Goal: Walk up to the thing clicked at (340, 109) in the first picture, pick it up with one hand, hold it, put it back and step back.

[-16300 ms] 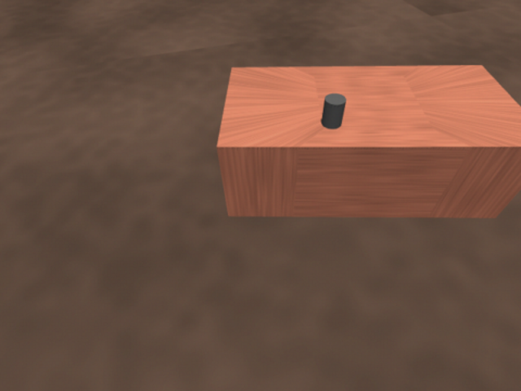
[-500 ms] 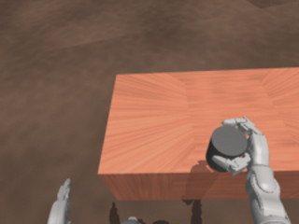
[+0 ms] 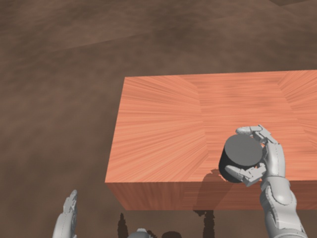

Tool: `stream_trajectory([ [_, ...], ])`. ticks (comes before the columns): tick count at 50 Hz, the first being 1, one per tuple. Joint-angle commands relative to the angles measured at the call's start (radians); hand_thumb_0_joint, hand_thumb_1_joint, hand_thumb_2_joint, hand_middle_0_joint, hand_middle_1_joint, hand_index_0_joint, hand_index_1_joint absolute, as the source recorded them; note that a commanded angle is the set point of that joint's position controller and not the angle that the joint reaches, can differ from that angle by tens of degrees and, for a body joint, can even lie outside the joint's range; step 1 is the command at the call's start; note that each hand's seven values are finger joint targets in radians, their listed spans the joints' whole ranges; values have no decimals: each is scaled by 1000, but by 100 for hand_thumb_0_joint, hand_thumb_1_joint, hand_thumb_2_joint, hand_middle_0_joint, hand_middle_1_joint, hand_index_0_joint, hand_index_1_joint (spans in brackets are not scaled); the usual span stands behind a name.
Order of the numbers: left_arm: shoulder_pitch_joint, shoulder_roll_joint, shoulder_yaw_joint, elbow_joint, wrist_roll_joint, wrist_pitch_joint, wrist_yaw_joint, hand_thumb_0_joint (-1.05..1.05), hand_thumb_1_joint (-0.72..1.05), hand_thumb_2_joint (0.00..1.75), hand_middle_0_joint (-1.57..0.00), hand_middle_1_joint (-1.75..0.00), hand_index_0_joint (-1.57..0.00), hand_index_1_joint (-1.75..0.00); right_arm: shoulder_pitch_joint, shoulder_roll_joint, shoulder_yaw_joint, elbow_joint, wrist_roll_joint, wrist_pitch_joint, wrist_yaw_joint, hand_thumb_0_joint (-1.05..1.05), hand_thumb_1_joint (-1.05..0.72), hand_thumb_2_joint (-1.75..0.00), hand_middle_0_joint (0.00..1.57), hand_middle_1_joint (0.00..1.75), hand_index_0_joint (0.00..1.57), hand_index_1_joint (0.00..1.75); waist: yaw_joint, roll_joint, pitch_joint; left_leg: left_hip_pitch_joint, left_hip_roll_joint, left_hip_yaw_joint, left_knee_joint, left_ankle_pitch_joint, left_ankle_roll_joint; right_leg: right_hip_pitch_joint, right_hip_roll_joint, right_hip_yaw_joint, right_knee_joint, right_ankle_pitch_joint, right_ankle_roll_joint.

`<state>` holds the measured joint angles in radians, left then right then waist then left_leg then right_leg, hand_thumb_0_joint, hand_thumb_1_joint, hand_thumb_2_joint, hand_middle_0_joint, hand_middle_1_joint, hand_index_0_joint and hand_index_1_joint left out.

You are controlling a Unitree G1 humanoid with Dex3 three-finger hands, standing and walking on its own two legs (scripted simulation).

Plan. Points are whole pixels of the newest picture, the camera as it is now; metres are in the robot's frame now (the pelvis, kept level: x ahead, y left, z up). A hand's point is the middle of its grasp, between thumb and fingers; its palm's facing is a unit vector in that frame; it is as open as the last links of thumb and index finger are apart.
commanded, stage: hold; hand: right
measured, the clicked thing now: (238, 159) +0.32 -0.16 +0.00
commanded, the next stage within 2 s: crouch in 1.48 s
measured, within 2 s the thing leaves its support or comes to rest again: neither
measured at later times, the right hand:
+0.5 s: hand (244, 150) +0.33 -0.17 +0.04, palm faces +0.12 +0.99 +0.00, open 11.4 cm
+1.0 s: hand (242, 155) +0.32 -0.16 +0.04, palm faces +0.12 +0.99 -0.01, open 11.4 cm
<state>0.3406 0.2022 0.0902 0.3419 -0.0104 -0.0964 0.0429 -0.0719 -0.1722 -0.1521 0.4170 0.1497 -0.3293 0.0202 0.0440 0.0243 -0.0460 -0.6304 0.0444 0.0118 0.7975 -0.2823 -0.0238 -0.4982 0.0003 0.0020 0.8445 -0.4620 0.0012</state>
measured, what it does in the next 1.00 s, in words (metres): stands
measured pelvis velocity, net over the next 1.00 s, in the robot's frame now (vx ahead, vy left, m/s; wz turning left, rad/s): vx -0.01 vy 0.00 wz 0.00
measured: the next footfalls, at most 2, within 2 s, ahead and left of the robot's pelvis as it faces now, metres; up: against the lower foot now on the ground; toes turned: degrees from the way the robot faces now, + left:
none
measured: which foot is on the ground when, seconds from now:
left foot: down 0.00-1.00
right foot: down 0.00-1.00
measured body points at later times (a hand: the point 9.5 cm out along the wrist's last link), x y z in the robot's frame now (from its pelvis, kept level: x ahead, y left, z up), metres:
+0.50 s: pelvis +0.00 +0.00 +0.00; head +0.03 -0.01 +0.45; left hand +0.15 +0.26 -0.05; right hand +0.32 -0.22 +0.04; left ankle +0.07 +0.14 -0.70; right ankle -0.02 -0.12 -0.70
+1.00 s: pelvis -0.01 +0.00 +0.00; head +0.03 -0.01 +0.45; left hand +0.15 +0.26 -0.05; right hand +0.31 -0.22 +0.04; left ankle +0.07 +0.14 -0.70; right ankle -0.02 -0.12 -0.70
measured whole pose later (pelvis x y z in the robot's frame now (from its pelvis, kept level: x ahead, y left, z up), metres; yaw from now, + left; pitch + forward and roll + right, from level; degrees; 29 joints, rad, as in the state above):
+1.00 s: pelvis -0.01 +0.00 +0.00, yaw +0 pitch +6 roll +0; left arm 0.35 0.20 0.08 0.33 -0.01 -0.11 0.05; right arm -0.10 -0.17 -0.15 0.44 0.14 -0.34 0.01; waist 0.05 0.02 -0.04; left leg -0.65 0.05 0.01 0.81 -0.28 -0.02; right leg -0.52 0.00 0.00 0.86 -0.46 0.00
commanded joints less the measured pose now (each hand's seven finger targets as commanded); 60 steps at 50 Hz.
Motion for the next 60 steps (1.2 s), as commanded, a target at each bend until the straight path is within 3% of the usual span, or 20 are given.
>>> stream_trajectory([
  [1,-22,126,51,-173,-8,-63,13,0,-54,4,-5,-5,-5,-5,-290,-110,-35,-294,23,-118,1,0,3,-132,122,145,129,145,-10,-55,-303,272,-22,18,-80,179,25,15,14,3,-156,257,2],
  [4,-40,159,83,-171,-9,-63,17,0,-55,4,-5,-5,-5,-5,-363,-144,-60,-320,28,-125,-1,0,4,-133,122,145,130,145,8,-49,-313,247,-23,16,-79,158,23,14,9,7,-157,228,-2],
  [5,-25,136,56,-180,-7,-65,17,0,-54,4,-5,-5,-5,-5,-378,-160,-69,-338,25,-130,0,0,4,-134,122,146,130,146,2,-55,-302,246,-22,14,-82,150,22,19,9,6,-156,220,-2],
  [13,-5,135,54,-154,-8,-69,16,0,-55,4,-5,-5,-5,-5,-359,-100,-6,-297,21,-109,9,0,2,-132,122,145,130,145,18,-43,-287,220,-26,26,-67,170,23,19,2,18,-155,261,5],
  [16,-33,137,49,-171,-8,-73,15,0,-55,4,-5,-5,-5,-5,-378,-122,-31,-326,25,-108,6,0,2,-132,122,145,130,145,3,-47,-304,240,-23,24,-69,166,25,18,1,21,-160,254,7],
  [17,-57,175,90,-172,-10,-72,19,0,-55,4,-5,-5,-5,-5,-352,-143,-55,-284,23,-101,1,0,2,-133,123,145,130,145,-5,-48,-318,252,-20,21,-69,167,27,25,5,18,-161,252,6],
  [21,-28,117,31,-178,-11,-68,12,0,-55,4,-5,-5,-5,-5,-334,-111,-40,-283,29,-96,1,0,2,-132,123,145,130,145,-5,-21,-304,271,-23,23,-80,171,25,10,7,14,-163,248,3],
  [25,-55,143,58,-167,-10,-62,11,0,-54,4,-5,-5,-5,-5,-339,-108,-33,-225,20,-95,2,0,0,-133,123,145,130,145,2,-25,-280,257,-19,18,-75,180,25,-1,10,6,-158,247,1],
  [26,-36,168,82,-165,-8,-62,16,0,-54,4,-5,-5,-5,-5,-354,-136,-68,-230,23,-99,1,0,3,-133,122,145,129,145,3,-7,-285,245,-23,19,-71,174,26,-10,5,13,-157,246,1],
  [27,-46,144,58,-157,-7,-61,9,0,-55,5,-5,-5,-5,-5,-320,-96,-24,-205,19,-97,5,0,3,-133,122,146,129,146,-2,-13,-259,246,-20,18,-75,160,26,-22,9,8,-159,229,1],
  [32,-34,167,80,-186,-8,-67,13,0,-54,4,-5,-5,-5,-5,-367,-122,-41,-248,18,-111,1,0,5,-131,120,144,128,144,3,-36,-316,248,-24,19,-75,140,25,20,6,16,-169,215,4],
  [33,-8,127,39,-163,-7,-66,8,0,-54,4,-5,-5,-5,-5,-372,-114,-34,-250,21,-115,3,0,4,-131,121,144,128,144,0,-41,-285,244,-25,21,-79,139,23,8,7,14,-166,214,3],
  [35,-6,127,51,-177,-9,-65,10,0,-55,5,-5,-5,-5,-5,-351,-131,-59,-245,18,-117,0,0,4,-133,121,144,128,144,-2,-33,-320,262,-20,15,-75,182,24,15,16,1,-150,249,-1],
  [39,-14,108,24,-175,-3,-70,6,0,-55,5,-5,-5,-5,-5,-371,-91,-13,-272,19,-125,1,0,3,-133,122,145,129,145,4,-47,-275,226,-22,18,-74,142,25,-6,12,5,-156,210,0],
  [43,-46,168,90,-188,-4,-74,16,0,-55,5,-5,-5,-5,-5,-401,-132,-42,-283,13,-132,-5,0,4,-134,122,146,129,146,15,-45,-291,218,-17,5,-87,77,22,-16,14,-1,-151,126,-9],
  [49,-31,110,24,-185,-5,-73,14,0,-54,4,-5,-5,-5,-5,-395,-110,-34,-255,15,-120,-9,0,2,-132,122,145,129,145,7,-20,-280,235,-21,15,-90,92,19,-26,13,3,-155,141,-9],
  [51,-27,137,57,-161,-6,-74,18,0,-54,4,-5,-5,-5,-5,-417,-134,-55,-246,20,-126,-7,0,3,-133,123,146,130,146,9,-4,-261,210,-23,18,-82,77,20,-38,6,17,-160,131,-7],
  [54,-39,127,40,-182,-5,-72,14,0,-54,4,-5,-5,-5,-4,-373,-123,-42,-246,19,-125,-1,0,4,-132,122,145,129,145,-12,-22,-287,239,-20,16,-81,89,23,-32,12,9,-159,150,-4],
  [57,-18,124,37,-185,-3,-74,13,0,-54,4,-5,-5,-5,-4,-377,-76,6,-244,14,-118,3,0,5,-132,121,144,128,144,8,-50,-310,228,-22,19,-71,123,24,-7,11,8,-156,184,2],
  [60,-31,142,47,-184,-4,-72,13,0,-55,4,-5,-5,-5,-5,-393,-148,-56,-257,15,-124,-5,0,4,-133,123,146,130,146,-7,-56,-303,226,-22,18,-66,126,25,-10,5,19,-159,199,5],
])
